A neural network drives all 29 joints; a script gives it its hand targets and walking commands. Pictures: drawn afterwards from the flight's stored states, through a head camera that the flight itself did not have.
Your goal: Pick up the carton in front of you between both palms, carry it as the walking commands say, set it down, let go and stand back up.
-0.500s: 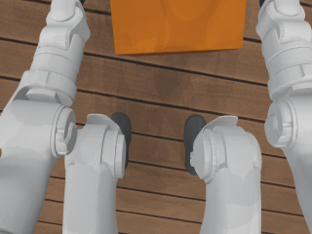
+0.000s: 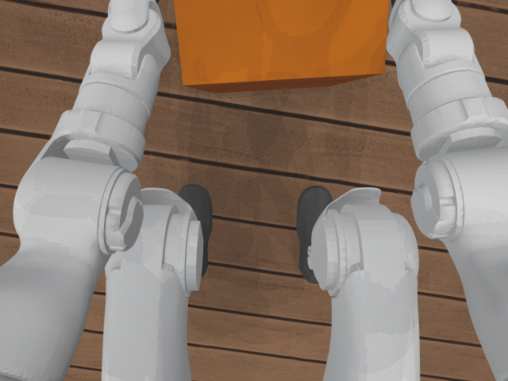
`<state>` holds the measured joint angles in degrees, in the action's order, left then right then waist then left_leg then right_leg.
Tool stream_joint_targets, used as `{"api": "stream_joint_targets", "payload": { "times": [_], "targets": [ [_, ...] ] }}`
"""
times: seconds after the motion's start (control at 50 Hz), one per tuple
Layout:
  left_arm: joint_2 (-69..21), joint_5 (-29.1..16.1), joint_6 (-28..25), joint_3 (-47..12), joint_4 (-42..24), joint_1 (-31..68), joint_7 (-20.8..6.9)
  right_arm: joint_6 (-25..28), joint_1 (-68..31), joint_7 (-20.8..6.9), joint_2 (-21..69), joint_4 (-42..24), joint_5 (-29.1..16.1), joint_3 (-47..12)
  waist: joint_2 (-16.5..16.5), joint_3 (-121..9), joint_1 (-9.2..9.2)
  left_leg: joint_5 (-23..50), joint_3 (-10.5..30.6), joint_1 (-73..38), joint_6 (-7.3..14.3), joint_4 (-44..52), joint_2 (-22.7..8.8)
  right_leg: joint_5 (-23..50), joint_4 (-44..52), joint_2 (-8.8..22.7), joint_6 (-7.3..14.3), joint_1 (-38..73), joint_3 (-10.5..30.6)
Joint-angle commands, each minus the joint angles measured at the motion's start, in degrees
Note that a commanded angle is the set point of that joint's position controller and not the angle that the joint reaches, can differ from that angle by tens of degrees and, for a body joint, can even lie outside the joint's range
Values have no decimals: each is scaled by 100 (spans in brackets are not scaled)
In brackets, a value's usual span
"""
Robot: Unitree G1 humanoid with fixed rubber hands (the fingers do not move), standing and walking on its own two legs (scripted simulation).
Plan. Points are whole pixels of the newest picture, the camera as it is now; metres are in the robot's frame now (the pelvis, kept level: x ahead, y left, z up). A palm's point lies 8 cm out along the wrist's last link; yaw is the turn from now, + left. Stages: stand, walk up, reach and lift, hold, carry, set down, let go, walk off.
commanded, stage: reach and lift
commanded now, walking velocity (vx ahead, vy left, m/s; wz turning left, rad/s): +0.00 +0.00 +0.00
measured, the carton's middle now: (272, 8) +0.54 -0.03 -0.25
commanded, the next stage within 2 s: none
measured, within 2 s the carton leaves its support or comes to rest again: leaves its support in 0.20 s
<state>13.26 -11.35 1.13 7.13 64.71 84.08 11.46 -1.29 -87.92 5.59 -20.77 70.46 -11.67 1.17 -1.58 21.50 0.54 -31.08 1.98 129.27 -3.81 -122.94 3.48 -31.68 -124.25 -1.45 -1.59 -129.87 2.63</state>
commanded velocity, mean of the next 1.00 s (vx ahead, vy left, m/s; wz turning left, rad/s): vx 0.00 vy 0.00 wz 0.00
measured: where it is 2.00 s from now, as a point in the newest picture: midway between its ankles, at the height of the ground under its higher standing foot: (253, 249)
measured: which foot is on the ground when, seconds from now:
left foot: down 0.00-1.00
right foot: down 0.00-1.00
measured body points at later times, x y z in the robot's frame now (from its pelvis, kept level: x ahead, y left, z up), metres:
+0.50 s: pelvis +0.01 +0.00 +0.03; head +0.30 -0.03 +0.36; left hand +0.54 +0.12 -0.06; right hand +0.53 -0.19 -0.07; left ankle +0.12 +0.13 -0.34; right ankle +0.11 -0.13 -0.34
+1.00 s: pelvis +0.02 +0.01 +0.15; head +0.25 -0.02 +0.53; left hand +0.50 +0.12 +0.09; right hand +0.49 -0.18 +0.09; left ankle +0.12 +0.13 -0.34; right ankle +0.11 -0.13 -0.34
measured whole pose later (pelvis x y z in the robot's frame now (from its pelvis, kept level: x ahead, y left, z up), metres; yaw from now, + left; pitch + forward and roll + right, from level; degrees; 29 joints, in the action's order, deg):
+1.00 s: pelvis +0.02 +0.01 +0.15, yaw -3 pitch +41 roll +1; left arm -3.4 10.4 20.1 26.8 36.3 52.7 5.3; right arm -21.6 -53.9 1.4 -1.2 38.7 11.0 23.1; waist -1.5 -11.2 0.4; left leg -28.8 5.4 107.0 -3.9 -94.6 6.9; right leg -28.0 -94.6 -5.9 -3.6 -107.7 5.8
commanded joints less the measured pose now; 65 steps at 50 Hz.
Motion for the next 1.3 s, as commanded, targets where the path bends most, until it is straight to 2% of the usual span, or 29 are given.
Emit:
{"api": "stream_joint_targets", "payload": {
  "times": [0.0,0.06,0.14,0.24,0.28,0.34,0.4,0.48,0.54,0.62,0.7,0.9,1.06,1.28],
  "targets": [
    [-3532,216,112,-881,-818,2988,-1025,-90,-2820,-921,3633,-840,164,-691,165,-6546,122,1321,-608,-3185,128,626,382,1352,962,-334,57,3107,-412],
    [-4696,504,383,-751,-1036,3096,-1524,-352,-2746,-1413,4811,-1107,424,-499,75,-6290,167,1231,-695,-2965,137,531,502,1270,873,-417,76,2846,-526],
    [-5481,446,593,-832,-1542,3080,-1777,-550,-2708,-1691,5546,-1729,368,-595,70,-6937,210,1763,-737,-3082,220,455,545,1851,759,-470,111,2964,-624],
    [-6347,3,779,-1388,-2207,2972,-1747,-706,-2867,-1635,6195,-3020,17,-1219,189,-9160,286,2713,-808,-3849,180,415,601,2999,708,-527,81,4269,-712],
    [-6575,-37,906,-1597,-2566,2984,-1725,-850,-2779,-1588,6447,-3450,32,-1389,291,-10042,330,2810,-855,-3929,152,511,628,3331,793,-564,44,4875,-746],
    [-6777,89,1078,-1832,-3148,2862,-1673,-1097,-2395,-1490,6931,-3870,141,-1557,420,-10769,261,2667,-913,-3999,140,767,692,3296,1036,-668,-34,5206,-822],
    [-6834,394,1294,-1728,-3148,2522,-1692,-1376,-1906,-1487,7255,-3680,366,-1452,446,-10127,144,1942,-927,-3745,162,1168,728,2506,1440,-724,-59,4764,-837],
    [-6890,1125,1572,-873,-2254,2018,-1848,-1648,-1416,-1648,7434,-2630,1001,-676,390,-8190,-53,649,-899,-3053,216,1813,705,966,2130,-730,2,3710,-801],
    [-6929,1477,1658,-437,-1937,1954,-1930,-1710,-1378,-1711,7394,-2272,1404,-147,347,-7804,-30,377,-847,-3030,253,2185,712,584,2507,-751,53,3593,-767],
    [-7019,1658,1676,-232,-1810,1951,-1994,-1713,-1363,-1749,7402,-2174,1701,240,251,-7972,72,341,-795,-3282,253,2596,738,570,2864,-765,87,3855,-754],
    [-7188,1705,1746,-256,-1856,1802,-2049,-1773,-1250,-1808,7515,-2270,1791,278,154,-8372,110,427,-770,-3733,224,2965,747,654,3182,-774,78,4270,-770],
    [-7773,1325,1893,-1197,-2464,996,-2122,-1906,-562,-1879,8116,-3063,1354,-698,192,-9232,77,1238,-694,-5087,139,3676,743,1530,3821,-820,-24,5566,-745],
    [-7987,1187,1872,-1617,-2573,84,-2122,-1872,276,-1815,8357,-3266,1236,-1119,200,-8652,52,1359,-520,-5842,123,4395,737,1647,4511,-838,-31,6331,-608],
    [-8010,1375,1685,-1618,-2472,-1241,-2115,-1694,1558,-1723,8511,-3183,1459,-1069,193,-7522,32,1479,-217,-6979,198,5645,662,1827,5751,-772,6,7584,-285]
  ]
}}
